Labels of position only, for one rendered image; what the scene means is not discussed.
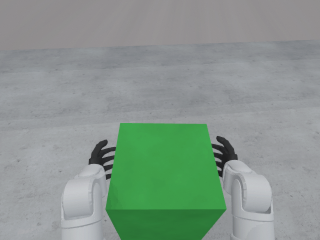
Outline right robot hand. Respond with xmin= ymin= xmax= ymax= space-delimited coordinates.
xmin=211 ymin=136 xmax=238 ymax=177

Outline carton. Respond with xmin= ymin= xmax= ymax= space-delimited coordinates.
xmin=105 ymin=123 xmax=227 ymax=240

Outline left robot hand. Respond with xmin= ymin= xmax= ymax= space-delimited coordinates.
xmin=88 ymin=139 xmax=116 ymax=180

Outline left robot forearm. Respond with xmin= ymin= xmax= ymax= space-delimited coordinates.
xmin=61 ymin=164 xmax=108 ymax=240

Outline right robot forearm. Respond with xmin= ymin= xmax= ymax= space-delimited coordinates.
xmin=222 ymin=160 xmax=275 ymax=240

